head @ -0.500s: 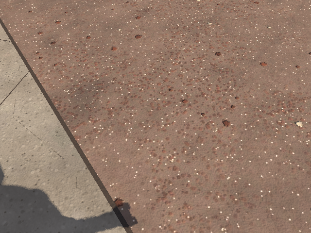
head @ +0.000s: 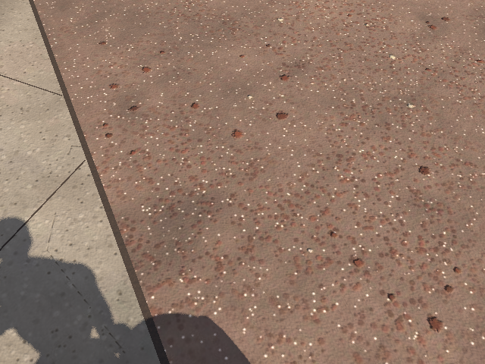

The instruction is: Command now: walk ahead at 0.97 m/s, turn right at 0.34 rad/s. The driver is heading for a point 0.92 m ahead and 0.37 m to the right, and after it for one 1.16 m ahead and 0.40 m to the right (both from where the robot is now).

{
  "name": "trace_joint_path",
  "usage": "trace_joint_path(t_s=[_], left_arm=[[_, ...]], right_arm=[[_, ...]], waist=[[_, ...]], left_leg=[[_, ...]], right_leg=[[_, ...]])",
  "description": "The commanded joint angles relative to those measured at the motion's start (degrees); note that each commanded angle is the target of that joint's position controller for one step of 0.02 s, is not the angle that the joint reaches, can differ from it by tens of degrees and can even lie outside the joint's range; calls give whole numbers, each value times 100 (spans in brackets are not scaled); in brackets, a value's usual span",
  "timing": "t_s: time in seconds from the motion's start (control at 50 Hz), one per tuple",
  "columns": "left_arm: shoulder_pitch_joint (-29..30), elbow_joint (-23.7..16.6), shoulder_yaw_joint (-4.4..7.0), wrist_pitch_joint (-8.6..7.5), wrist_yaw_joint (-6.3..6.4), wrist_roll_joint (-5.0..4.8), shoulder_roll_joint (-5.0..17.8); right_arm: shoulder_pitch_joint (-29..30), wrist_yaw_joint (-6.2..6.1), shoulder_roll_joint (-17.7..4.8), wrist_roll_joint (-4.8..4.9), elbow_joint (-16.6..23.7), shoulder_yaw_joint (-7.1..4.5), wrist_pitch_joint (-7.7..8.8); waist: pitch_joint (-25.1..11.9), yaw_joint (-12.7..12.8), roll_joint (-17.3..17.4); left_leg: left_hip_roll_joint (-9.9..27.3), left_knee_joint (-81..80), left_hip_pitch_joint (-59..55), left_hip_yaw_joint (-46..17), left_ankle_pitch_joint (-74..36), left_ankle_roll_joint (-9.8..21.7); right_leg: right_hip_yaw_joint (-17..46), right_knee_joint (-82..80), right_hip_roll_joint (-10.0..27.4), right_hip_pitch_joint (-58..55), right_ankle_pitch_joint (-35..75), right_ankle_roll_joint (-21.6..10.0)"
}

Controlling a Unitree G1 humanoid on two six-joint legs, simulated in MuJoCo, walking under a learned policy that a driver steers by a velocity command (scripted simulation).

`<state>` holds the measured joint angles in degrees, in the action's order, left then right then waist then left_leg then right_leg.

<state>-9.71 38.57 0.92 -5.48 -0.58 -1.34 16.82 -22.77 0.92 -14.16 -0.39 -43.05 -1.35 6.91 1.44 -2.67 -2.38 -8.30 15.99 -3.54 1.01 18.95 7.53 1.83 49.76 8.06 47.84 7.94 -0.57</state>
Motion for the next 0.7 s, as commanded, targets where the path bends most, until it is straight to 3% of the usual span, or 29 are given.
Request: trace_joint_path(t_s=[0.02, 0.04, 0.08, 0.12, 0.14, 0.16, 0.18, 0.2, 0.22, 0.24, 0.26, 0.28, 0.3, 0.34, 0.36, 0.4, 0.42, 0.44, 0.48, 0.52, 0.54, 0.56, 0.58, 0.6, 0.62, 0.64, 0.66, 0.68, 0.7], left_arm=[[820, -441, 41, -182, -173, -85, 209], [974, -492, 46, -214, -246, -115, 201], [964, -528, 146, -259, -378, -144, 393], [491, -506, 256, -177, -427, -173, 597], [-299, -345, 362, -73, -400, -204, 810], [-1795, 41, 514, 49, -319, -223, 1118], [-3376, 471, 558, 140, -207, -179, 1267], [-3177, 605, 458, 113, -177, 1, 1130], [-2368, 230, 416, 96, -134, 166, 887], [-2153, -32, 412, 94, -69, 182, 705], [-1697, -51, 376, 50, -88, 197, 642], [-1258, -194, 361, -22, -97, 179, 626], [-883, -311, 384, -25, -66, 196, 733], [-652, -328, 369, -6, -28, 105, 635], [-667, -299, 363, -16, 11, 51, 611], [-765, -187, 405, -4, 98, -65, 706], [-884, -109, 438, 18, 121, -108, 784], [-1079, -23, 467, 37, 127, -134, 834], [-1225, 94, 471, 80, 153, -196, 788], [-1310, 156, 472, 150, 173, -198, 670], [-1279, 159, 478, 193, 175, -163, 653], [-1173, 124, 472, 223, 142, -91, 665], [-984, -29, 365, 230, 81, 59, 393], [-1367, -213, 148, 211, 66, 162, -359], [-1973, -508, 45, 120, 62, -319, -236], [-1517, -323, 123, 182, 124, -362, 299], [-861, -385, 189, 207, 101, -191, 567], [-466, -458, 210, 220, 82, -43, 543], [-215, -582, 239, 227, 42, -1, 492]], right_arm=[[-131, -138, -929, 5, 108, -201, 168], [-217, -166, -971, 8, 20, -201, 136], [-200, -253, -1114, -71, -44, -210, 9], [-75, -428, -1383, -215, -28, -288, -158], [159, -515, -1484, -298, 39, -335, -247], [643, -538, -1579, -382, 212, -372, -309], [1454, -503, -1600, -323, 438, -387, -304], [772, -290, -205, -201, 747, -26, -104], [474, -82, -401, 241, 1031, 111, 188], [1136, 15, -852, 313, 1193, 46, 332], [1264, 73, -793, 234, 1292, 65, 384], [1215, 49, -730, 44, 1183, 82, 342], [1014, 16, -707, -51, 1107, 73, 265], [943, -98, -873, -74, 1046, 20, 121], [1210, -145, -852, -128, 1167, 44, 96], [1950, -168, -579, -197, 1469, 139, 99], [2228, -165, -432, -163, 1571, 172, 101], [2381, -161, -432, -70, 1634, 148, 105], [2402, -173, -677, 144, 1650, 7, 104], [2454, -168, -882, 265, 1653, -105, 151], [2212, -160, -999, 297, 1587, -191, 186], [1495, -162, -1178, 318, 1451, -333, 212], [239, -185, -1336, 321, 1252, -436, 196], [-713, -196, -1668, 205, 1058, -493, 126], [-540, -69, -1993, 47, 947, -554, 89], [-58, -88, -1321, 32, 1176, -464, 40], [55, -130, -1061, 35, 1092, -407, -24], [112, -134, -1050, -45, 979, -404, -60], [201, -138, -934, -89, 839, -371, -60]], waist=[[691, -222, 278], [685, -257, 359], [428, -131, 602], [-93, 302, 1027], [-422, 778, 1172], [-930, 1487, 1106], [-1110, 2388, 221], [-1314, 1302, -2350], [-2053, 1006, -1467], [-1376, 1081, -384], [-505, 518, 836], [-182, 232, 1185], [144, -21, 1093], [423, -162, 812], [542, -74, 699], [626, 246, 341], [526, 435, 169], [347, 612, 47], [148, 688, -221], [82, 685, -382], [-65, 511, -457], [-491, 58, -474], [-1386, -591, -343], [-2246, -528, 1223], [-2443, -36, 3562], [-1492, -297, 2214], [-761, -430, 1302], [-420, -380, 439], [-91, -267, 353]], left_leg=[[1227, -1145, 1404, 210, -3012, -417], [1326, -1117, 991, 273, -3407, -525], [1421, -641, 2, 449, -5471, -794], [1667, 444, -715, 577, -8216, -989], [1775, 1471, -697, 596, -9304, -1043], [1816, 3050, -143, 529, -9709, -1047], [1195, 6016, 1155, 717, -7168, -1074], [56, 8826, 4737, -211, 1525, -1373], [205, 8774, 5578, -1234, 1216, -976], [467, 7922, 5475, -1283, 638, -599], [677, 7064, 5200, -1147, 204, -386], [875, 6390, 4712, -1166, 15, -367], [991, 6061, 4353, -1197, -68, -482], [1212, 5186, 3952, -1012, -245, -761], [1214, 4549, 3720, -833, -548, -903], [1046, 3087, 2954, -532, -1604, -1114], [899, 2477, 2458, -417, -2136, -1182], [750, 2143, 2051, -412, -2569, -1257], [687, 1540, 1944, -727, -2627, -1357], [752, 1106, 2081, -929, -2275, -1302], [764, 1056, 1887, -910, -1953, -1208], [798, 1119, 1214, -834, -1519, -1042], [1334, 1641, -361, -1091, -956, -791], [2413, 1296, -2146, -2977, 852, -387], [3492, 69, -2576, -6226, 3195, 390], [3188, -118, -1900, -5694, 3743, 272], [2904, -30, -1187, -4360, 2450, 69], [2666, 38, -571, -3452, 1121, -38], [2467, 5, -89, -2769, 272, -31]], right_leg=[[-385, -1170, -510, -1250, 1255, -139], [-475, -1476, -626, -1198, 1292, -210], [-812, -1815, -1057, -1236, 982, -372], [-1166, -1624, -1438, -1723, 241, -504], [-1236, -1345, -1549, -2381, -285, -602], [-909, -1131, -1411, -3716, -544, -821], [-207, -1702, -974, -5290, -154, -1174], [1818, -1057, -159, -7607, -1153, -2101], [4483, -2662, 576, -7624, -4816, -2582], [4699, -3510, 591, -6789, -5198, -2235], [4494, -3861, 530, -5440, -4869, -2058], [4123, -3933, 225, -4442, -4373, -2028], [3705, -4047, -106, -3657, -3916, -2058], [2889, -4077, -539, -2724, -3109, -1989], [2509, -4067, -719, -2275, -2597, -1958], [1891, -3989, -1099, -1596, -2162, -1691], [1777, -3919, -1197, -1403, -2228, -1499], [1903, -3875, -1155, -1431, -2479, -1371], [2236, -3492, -1078, -2199, -2861, -1196], [2523, -2950, -929, -3114, -2784, -1043], [2600, -2546, -824, -3431, -2363, -944], [2469, -1694, -883, -3604, -1514, -754], [2116, -117, -1006, -3051, -1261, -541], [1453, 1880, -1483, -1679, -3880, -430], [956, 3360, -1253, 52, -3928, -305], [845, 3766, -789, 477, -3215, -215], [587, 3666, -662, 476, -2822, -198], [520, 3435, -455, 231, -2624, -205], [555, 3104, -268, 107, -2448, -223]])
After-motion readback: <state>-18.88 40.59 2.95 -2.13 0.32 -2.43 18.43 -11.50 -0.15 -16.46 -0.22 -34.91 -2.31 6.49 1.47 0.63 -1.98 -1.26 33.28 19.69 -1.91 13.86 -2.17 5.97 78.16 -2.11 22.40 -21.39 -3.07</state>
